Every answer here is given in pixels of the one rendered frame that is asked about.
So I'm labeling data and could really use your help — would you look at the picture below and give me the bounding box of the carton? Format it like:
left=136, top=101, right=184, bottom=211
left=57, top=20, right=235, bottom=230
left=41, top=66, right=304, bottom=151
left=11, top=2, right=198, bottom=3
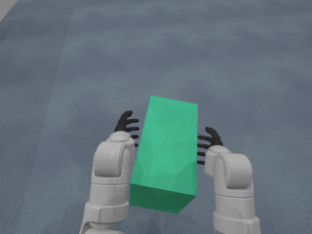
left=130, top=96, right=198, bottom=215

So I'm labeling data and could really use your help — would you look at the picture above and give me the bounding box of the robot right forearm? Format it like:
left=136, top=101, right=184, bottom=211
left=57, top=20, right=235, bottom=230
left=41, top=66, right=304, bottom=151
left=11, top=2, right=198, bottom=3
left=204, top=145, right=261, bottom=234

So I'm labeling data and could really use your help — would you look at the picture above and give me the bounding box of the left robot hand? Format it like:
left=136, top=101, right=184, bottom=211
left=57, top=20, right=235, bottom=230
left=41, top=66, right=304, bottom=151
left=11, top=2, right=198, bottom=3
left=114, top=110, right=139, bottom=147

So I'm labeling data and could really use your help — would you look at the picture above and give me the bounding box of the robot left forearm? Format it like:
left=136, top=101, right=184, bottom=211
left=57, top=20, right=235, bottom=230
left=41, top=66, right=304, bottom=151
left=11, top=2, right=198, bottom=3
left=79, top=131, right=136, bottom=234

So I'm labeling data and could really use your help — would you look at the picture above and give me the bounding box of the right robot hand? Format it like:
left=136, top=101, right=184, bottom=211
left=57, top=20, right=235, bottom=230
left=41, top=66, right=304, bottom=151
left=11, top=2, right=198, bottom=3
left=197, top=127, right=223, bottom=165

